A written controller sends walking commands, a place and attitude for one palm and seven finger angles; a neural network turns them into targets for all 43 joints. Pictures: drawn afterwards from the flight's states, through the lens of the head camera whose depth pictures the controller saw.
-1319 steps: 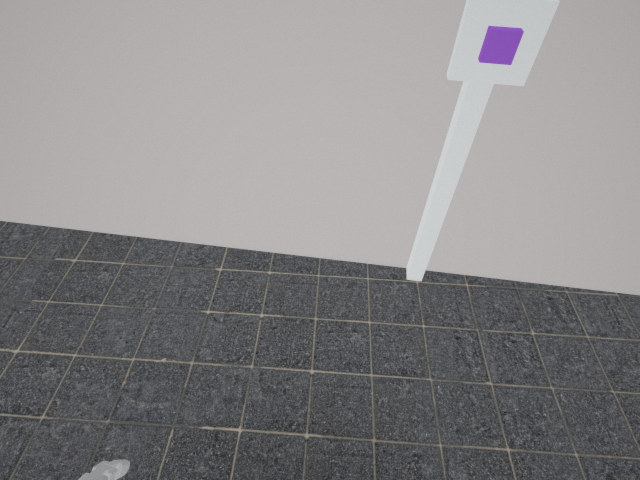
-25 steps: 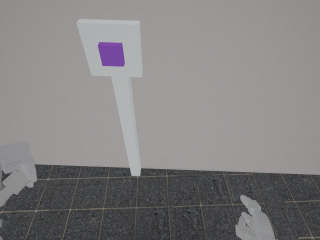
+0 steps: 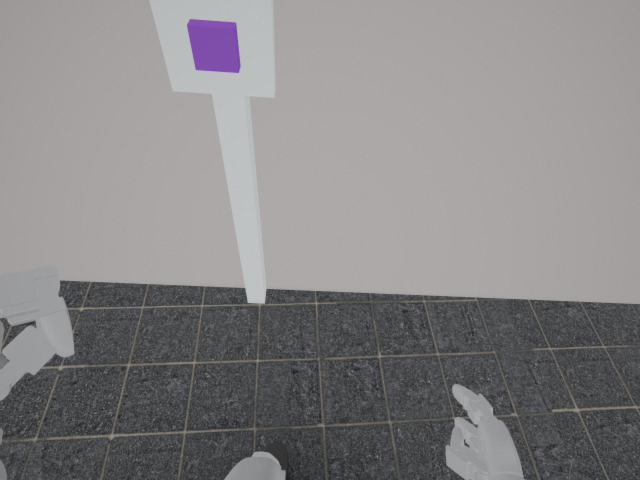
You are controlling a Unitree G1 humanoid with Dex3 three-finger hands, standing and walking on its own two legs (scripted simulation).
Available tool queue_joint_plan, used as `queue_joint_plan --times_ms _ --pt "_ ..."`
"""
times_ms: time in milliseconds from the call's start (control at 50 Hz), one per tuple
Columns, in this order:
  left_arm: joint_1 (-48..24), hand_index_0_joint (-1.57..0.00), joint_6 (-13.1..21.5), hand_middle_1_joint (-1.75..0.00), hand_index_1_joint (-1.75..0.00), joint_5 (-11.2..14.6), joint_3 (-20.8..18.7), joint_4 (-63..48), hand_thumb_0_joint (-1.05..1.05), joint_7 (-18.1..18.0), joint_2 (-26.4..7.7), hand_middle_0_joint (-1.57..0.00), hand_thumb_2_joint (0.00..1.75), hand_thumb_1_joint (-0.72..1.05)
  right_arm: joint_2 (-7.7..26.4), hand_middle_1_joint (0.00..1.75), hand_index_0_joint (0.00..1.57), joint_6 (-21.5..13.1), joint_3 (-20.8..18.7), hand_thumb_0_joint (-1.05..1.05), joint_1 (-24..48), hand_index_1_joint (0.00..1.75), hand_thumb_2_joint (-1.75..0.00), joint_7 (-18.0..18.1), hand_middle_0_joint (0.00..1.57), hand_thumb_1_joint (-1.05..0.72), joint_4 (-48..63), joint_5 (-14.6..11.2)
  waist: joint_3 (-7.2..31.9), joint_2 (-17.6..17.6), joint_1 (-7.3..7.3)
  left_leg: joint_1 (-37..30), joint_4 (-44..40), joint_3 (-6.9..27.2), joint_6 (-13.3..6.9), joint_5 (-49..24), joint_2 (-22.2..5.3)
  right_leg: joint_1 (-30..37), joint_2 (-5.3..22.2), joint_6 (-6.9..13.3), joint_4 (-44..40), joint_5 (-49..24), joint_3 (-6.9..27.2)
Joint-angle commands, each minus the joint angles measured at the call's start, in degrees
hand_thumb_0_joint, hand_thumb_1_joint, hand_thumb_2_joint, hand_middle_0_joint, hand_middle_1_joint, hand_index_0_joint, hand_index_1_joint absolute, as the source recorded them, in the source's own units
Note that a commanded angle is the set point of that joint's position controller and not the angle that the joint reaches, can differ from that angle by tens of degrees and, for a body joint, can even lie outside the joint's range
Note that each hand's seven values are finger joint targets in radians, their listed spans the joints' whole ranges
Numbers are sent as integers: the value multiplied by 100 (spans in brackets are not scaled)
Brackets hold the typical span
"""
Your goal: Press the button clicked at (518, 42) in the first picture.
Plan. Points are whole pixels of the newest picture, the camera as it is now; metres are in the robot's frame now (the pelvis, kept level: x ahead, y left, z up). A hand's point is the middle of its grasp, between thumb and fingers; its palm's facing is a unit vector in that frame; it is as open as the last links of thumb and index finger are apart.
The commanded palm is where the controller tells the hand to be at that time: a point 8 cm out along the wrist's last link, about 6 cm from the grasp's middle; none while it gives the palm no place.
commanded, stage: stop stepping back and stand still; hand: left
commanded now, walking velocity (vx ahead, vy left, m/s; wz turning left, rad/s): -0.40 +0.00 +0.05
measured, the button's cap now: (215, 45) +0.69 +0.25 +0.16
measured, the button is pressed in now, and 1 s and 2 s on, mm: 0 0 0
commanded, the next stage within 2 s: let the arm hang, fingers relaxed in 0.84 s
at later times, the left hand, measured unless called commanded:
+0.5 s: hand out of the picture +0.09 +0.25 +0.18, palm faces +0.47 -0.82 -0.34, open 3.1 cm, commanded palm +0.04 +0.28 +0.19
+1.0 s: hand out of the picture +0.06 +0.28 +0.11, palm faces +0.37 -0.83 -0.42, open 3.1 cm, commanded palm none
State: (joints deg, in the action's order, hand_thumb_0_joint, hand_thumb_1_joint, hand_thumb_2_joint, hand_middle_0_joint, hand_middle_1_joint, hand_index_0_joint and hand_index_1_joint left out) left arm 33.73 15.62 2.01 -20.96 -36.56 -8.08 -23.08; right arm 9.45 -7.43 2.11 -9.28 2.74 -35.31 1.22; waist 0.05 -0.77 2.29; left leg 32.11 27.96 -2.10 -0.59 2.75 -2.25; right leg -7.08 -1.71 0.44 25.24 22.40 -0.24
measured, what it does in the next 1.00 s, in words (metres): walks backwards: left foot, then left foot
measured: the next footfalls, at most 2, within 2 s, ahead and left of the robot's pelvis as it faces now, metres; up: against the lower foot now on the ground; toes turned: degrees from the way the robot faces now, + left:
left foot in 0.08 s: +0.12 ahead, +0.09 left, +0.00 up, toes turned +1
left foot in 0.52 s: -0.08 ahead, +0.15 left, +0.00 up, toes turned +1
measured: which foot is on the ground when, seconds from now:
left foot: up 0.00-0.06, down 0.08-0.28, up 0.30-0.50, down 0.52-0.70, up 0.72-0.92, down 0.94-1.00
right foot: down 0.00-1.00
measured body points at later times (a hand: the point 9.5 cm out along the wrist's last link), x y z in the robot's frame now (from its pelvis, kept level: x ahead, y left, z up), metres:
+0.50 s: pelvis -0.09 +0.00 +0.01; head -0.13 +0.02 +0.46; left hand +0.06 +0.29 +0.20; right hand +0.05 -0.26 -0.06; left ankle -0.11 +0.14 -0.70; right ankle -0.04 -0.12 -0.72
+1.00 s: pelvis -0.13 +0.03 +0.00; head -0.15 +0.02 +0.45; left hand +0.03 +0.32 +0.13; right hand +0.03 -0.22 -0.09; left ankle -0.11 +0.14 -0.73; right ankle -0.07 -0.09 -0.70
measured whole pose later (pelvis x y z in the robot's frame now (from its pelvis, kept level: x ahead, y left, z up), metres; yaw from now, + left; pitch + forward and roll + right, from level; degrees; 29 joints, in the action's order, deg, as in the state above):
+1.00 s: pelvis -0.13 +0.03 +0.00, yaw +6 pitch -1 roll -1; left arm 26.2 8.4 -1.2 -14.8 -16.6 -4.6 -19.0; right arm 15.6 -6.1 -1.3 -14.5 1.7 -39.0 1.8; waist 1.7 1.4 -0.8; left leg 20.0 36.2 -0.4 -1.6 14.1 -0.9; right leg -25.2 1.7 0.5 44.9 22.2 -4.6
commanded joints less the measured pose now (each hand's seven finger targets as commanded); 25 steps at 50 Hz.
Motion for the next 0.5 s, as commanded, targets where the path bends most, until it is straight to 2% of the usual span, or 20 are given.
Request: queue_joint_plan --times_ms 0,20,40,60,80,100,120,140,180,220,240,260,280,300,320,340,380,420,460,480 --pt "-566 -130 417 -150 -150 139 -874 -1349 0 -106 -1321 -130 90 90 691 30 20 -213 -355 0 364 30 -90 244 20 -90 708 -98 1282 -1084 -156 -2013 1416 139 157 1276 173 -919 1522 490 -373 -4119 469" --pt "-239 -130 278 -150 -150 135 -1101 -1141 0 -93 -1403 -130 90 90 776 30 20 -172 -383 0 401 30 -90 296 20 -90 806 -92 1175 -1102 -220 -1913 895 73 112 497 110 -688 1302 295 71 -4930 314" --pt "-162 -130 185 -150 -150 145 -923 -1055 0 -24 -1164 -130 90 90 744 30 20 -114 -309 0 487 30 -90 342 20 -90 909 -96 1142 -659 -245 -2165 232 51 47 -1115 36 -563 950 18 526 -5165 28" --pt "-209 -130 127 -150 -150 163 -891 -1091 0 24 -1165 -130 90 90 869 30 20 -82 -302 0 461 30 -90 358 20 -90 917 -103 1163 197 -240 -2837 -296 380 -90 -3331 -185 -914 401 -277 1103 -4566 -260" --pt "-190 -130 129 -150 -150 167 -845 -1050 0 59 -1132 -130 90 90 951 30 20 -103 -325 0 380 30 -90 288 20 -90 905 -92 1359 1107 -209 -3525 -483 968 -345 -5014 -718 -1372 -60 -278 1876 -2063 -209" --pt "6 -130 157 -150 -150 128 -700 -828 0 72 -998 -130 90 90 921 30 20 -222 -375 0 272 30 -90 189 20 -90 858 -53 1477 1639 -198 -3827 -552 1528 -571 -5306 -1242 -1774 -150 -150 2312 498 81" --pt "579 -130 128 -150 -150 113 -798 -580 0 81 -912 -130 90 90 865 30 20 -235 -402 0 47 30 -90 118 20 -90 789 10 1656 1740 -104 -3493 -713 1604 -619 -3967 -1340 -1483 -109 -97 2346 1224 272" --pt "423 -130 61 -150 -150 100 -674 -822 0 107 -858 -130 90 90 948 30 20 -218 -428 0 100 30 -90 76 20 -90 831 19 1332 1479 -146 -2661 -1208 1501 -609 -1799 -1247 -1146 -59 -103 2344 1199 153" --pt "761 -130 -70 -150 -150 159 -843 -1009 0 -22 -854 -130 90 90 927 30 20 -166 -455 0 183 30 -90 52 20 -90 1065 -107 980 1269 -155 -1572 -1752 1100 -464 1292 -894 -450 -27 -5 1418 770 -267" --pt "1026 -130 -145 -150 -150 156 -914 -1098 0 -67 -958 -130 90 90 936 30 20 -77 -439 0 398 30 -90 94 20 -90 1296 -145 587 1204 -175 -316 -1612 619 -141 2833 -406 407 -39 75 439 242 -661" --pt "1031 -130 -175 -150 -150 98 -904 -1072 0 -88 -996 -130 90 90 906 30 20 -5 -452 0 416 30 -90 116 20 -90 1324 -166 332 577 -191 -194 -647 246 -3 2946 -9 -4 347 217 -160 532 -334" --pt "960 -130 -192 -150 -150 50 -937 -1052 0 -112 -1141 -130 90 90 855 30 20 90 -485 0 456 30 -90 146 20 -90 1297 -170 154 -705 -180 -804 1632 -34 212 2513 526 -1694 1530 581 -1595 1955 1307" --pt "519 -130 -202 -150 -150 70 -867 -1128 0 -124 -1107 -130 90 90 857 30 20 155 -519 0 478 30 -90 173 20 -90 1188 -95 -207 -1407 -136 -593 3577 364 245 2405 541 -2945 2685 1062 -2280 2734 2751" --pt "-14 -130 -156 -150 -150 26 -982 -1242 0 -160 -1155 -130 90 90 917 30 20 149 -517 0 365 30 -90 160 20 -90 982 46 -158 -1067 -230 -492 4339 567 238 2164 362 -3246 2716 1126 -2236 2574 2509" --pt "-387 -130 -182 -150 -150 -39 -934 -1215 0 -149 -1201 -130 90 90 832 30 20 115 -479 0 257 30 -90 176 20 -90 870 -11 2 -1317 -363 -420 4368 598 194 1875 181 -2945 2394 928 -2060 2701 2083" --pt "-475 -130 -164 -150 -150 -65 -856 -843 0 -169 -1058 -130 90 90 792 30 20 59 -434 0 119 30 -90 227 20 -90 844 -14 37 -1275 -494 -794 3952 496 171 1721 -60 -2930 2065 662 -1865 2489 1442" --pt "-534 -130 -181 -150 -150 -141 -545 -394 0 -207 -790 -130 90 90 861 30 20 9 -418 0 158 30 -90 336 20 -90 814 19 25 -836 -429 -1420 2694 171 39 1761 -111 -2860 1665 513 -1543 2029 708" --pt "-900 -130 -163 -150 -150 -237 -336 -374 0 -239 -693 -130 90 90 911 30 20 -125 -415 0 315 30 -90 402 20 -90 696 44 -206 -249 -308 -1632 1207 34 -127 1983 -119 -2424 1654 543 -1124 1520 553" --pt "-1035 -130 -112 -150 -150 -253 -160 -527 0 -307 -567 -130 90 90 928 30 20 -268 -379 0 26 30 -90 402 20 -90 626 40 52 388 -368 -1777 -356 -120 -182 1956 105 -1481 1312 373 -421 996 346" --pt "-1081 -130 -66 -150 -150 -242 -148 -709 0 -326 -571 -130 90 90 1006 30 20 -320 -385 0 -47 30 -90 403 20 -90 703 52 89 1049 -354 -1657 -1018 412 -320 2484 -128 -1253 954 210 327 828 186"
